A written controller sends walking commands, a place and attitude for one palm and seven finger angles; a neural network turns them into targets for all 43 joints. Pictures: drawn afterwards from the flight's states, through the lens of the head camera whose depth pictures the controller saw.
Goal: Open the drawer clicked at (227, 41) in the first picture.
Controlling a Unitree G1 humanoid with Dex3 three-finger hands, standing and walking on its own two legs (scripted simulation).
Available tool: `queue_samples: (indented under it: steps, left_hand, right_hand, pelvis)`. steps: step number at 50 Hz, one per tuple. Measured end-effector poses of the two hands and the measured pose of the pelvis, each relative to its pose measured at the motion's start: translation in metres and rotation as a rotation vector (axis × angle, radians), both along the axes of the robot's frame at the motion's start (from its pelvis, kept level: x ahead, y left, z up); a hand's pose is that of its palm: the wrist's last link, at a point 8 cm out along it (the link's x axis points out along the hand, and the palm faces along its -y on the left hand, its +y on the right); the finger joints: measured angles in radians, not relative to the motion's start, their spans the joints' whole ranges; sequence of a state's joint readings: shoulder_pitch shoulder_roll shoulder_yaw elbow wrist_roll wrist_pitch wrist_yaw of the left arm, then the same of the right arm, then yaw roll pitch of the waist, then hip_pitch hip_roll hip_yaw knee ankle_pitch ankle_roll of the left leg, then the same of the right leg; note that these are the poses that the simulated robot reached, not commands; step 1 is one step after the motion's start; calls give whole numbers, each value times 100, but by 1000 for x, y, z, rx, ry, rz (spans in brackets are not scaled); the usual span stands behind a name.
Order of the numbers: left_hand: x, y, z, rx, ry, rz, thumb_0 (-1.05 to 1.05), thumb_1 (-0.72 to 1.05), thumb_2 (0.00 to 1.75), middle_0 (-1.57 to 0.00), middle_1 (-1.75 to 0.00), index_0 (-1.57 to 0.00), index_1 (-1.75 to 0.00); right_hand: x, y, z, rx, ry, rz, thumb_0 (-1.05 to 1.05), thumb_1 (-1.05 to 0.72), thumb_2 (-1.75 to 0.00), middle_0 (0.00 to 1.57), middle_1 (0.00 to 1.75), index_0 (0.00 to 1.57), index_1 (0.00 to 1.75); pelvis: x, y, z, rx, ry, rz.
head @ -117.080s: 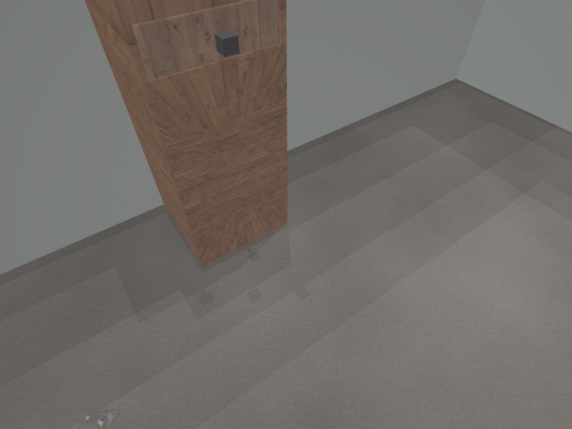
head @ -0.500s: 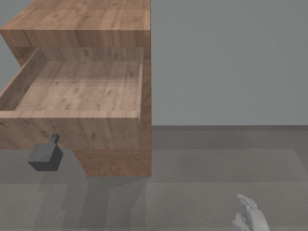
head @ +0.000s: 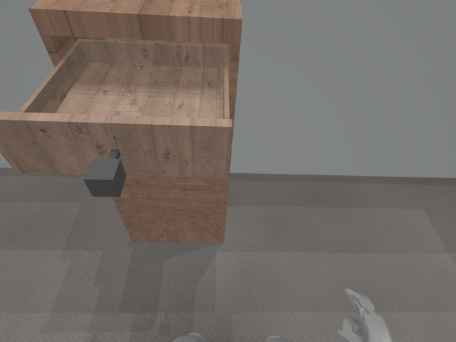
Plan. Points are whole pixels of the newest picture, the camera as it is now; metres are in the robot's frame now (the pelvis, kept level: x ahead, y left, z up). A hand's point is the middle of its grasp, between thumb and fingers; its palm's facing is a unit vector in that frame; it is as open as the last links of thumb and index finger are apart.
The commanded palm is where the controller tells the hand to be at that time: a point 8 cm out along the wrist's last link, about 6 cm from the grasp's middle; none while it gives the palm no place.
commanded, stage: step back with the hand held close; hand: left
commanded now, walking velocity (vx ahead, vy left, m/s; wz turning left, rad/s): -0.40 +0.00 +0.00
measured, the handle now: (109, 168) +0.35 +0.22 +0.14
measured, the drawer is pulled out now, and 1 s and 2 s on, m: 0.29 0.29 0.29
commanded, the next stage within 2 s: stop stepping back and stand still in 0.22 s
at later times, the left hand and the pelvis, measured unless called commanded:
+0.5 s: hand out of the picture +0.10 +0.22 +0.33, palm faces +0.55 -0.72 -0.42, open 7.4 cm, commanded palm +0.03 +0.28 +0.33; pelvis -0.11 +0.00 +0.01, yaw -1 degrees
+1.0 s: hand out of the picture +0.03 +0.25 +0.34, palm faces +0.63 -0.72 -0.29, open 7.4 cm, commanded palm -0.05 +0.30 +0.33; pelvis -0.17 +0.01 +0.01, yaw +2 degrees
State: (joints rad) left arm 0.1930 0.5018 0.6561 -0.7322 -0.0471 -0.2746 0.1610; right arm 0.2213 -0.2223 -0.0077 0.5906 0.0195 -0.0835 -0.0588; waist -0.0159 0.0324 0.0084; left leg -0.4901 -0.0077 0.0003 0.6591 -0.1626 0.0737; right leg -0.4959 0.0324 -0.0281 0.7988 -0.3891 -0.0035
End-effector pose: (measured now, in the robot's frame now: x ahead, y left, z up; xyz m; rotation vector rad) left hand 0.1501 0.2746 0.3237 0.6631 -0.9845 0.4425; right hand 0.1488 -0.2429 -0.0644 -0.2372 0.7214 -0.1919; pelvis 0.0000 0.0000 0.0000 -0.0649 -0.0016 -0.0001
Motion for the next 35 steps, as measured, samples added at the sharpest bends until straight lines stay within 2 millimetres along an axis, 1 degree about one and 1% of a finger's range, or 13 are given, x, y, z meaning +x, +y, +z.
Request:
queue_samples:
  steps: [5,9,12,13,15,17,19,21,24,26,28,31,35]
  left_hand:
    - [-19,1,11,-7,-33,0,0,88,90,-21,-30,-21,-30]
    - [-29,-9,12,-25,-23,-39,0,88,90,-21,-30,-21,-30]
    - [-36,-24,5,0,7,-77,0,88,90,-20,-30,-21,-30]
    - [-38,-29,3,8,25,-100,0,88,90,-20,-30,-21,-30]
    - [-45,-37,3,47,59,-132,0,88,90,-21,-30,-21,-30]
    - [-56,-39,6,108,78,-134,0,88,90,-21,-30,-21,-30]
    - [-68,-36,8,158,77,-122,0,88,90,-21,-30,-21,-30]
    - [-79,-29,8,170,61,-110,0,88,90,-21,-30,-22,-30]
    - [-88,-15,12,124,49,-82,0,88,90,-22,-30,-22,-30]
    - [-95,-5,15,87,58,-46,0,88,90,-22,-30,-22,-30]
    - [-104,2,17,57,72,-17,0,88,90,-21,-30,-22,-30]
    - [-123,0,14,25,114,-4,0,88,90,-21,-30,-21,-30]
    - [-150,-15,9,24,144,4,1,88,90,-21,-30,-21,-30]
  right_hand:
    - [-20,15,2,43,3,18,1,-91,-90,20,30,20,30]
    - [-32,21,1,76,-10,44,1,-91,-89,20,30,20,30]
    - [-41,18,-5,96,-30,61,1,-90,-89,20,30,20,30]
    - [-45,16,-7,97,-24,56,1,-90,-89,20,30,20,30]
    - [-58,12,-8,92,2,33,1,-90,-89,20,30,20,30]
    - [-71,7,-5,76,30,4,1,-91,-89,20,30,20,30]
    - [-83,3,-1,44,49,-18,1,-91,-89,20,30,20,30]
    - [-91,-2,-1,3,50,-25,1,-91,-89,20,30,20,30]
    - [-106,-1,2,-15,63,-16,1,-91,-90,20,30,20,30]
    - [-117,2,7,-7,59,-4,1,-91,-90,20,30,20,30]
    - [-127,6,12,11,36,-1,1,-91,-90,20,30,20,30]
    - [-140,10,17,42,-10,-8,1,-91,-90,20,30,20,30]
    - [-151,11,13,69,-43,9,1,-91,-90,20,30,20,30]
  pelvis:
    - [-16,-2,7,-13,22,-12]
    - [-37,-7,8,-8,52,-29]
    - [-59,-13,1,16,75,-50]
    - [-66,-13,1,7,68,-53]
    - [-73,-11,4,7,58,-50]
    - [-75,-10,8,25,63,-51]
    - [-76,-8,9,36,67,-44]
    - [-80,-2,5,22,69,-29]
    - [-100,2,10,24,45,-16]
    - [-112,2,15,18,30,-10]
    - [-122,1,18,14,17,-9]
    - [-132,-1,19,21,8,-21]
    - [-146,-9,15,61,18,-10]
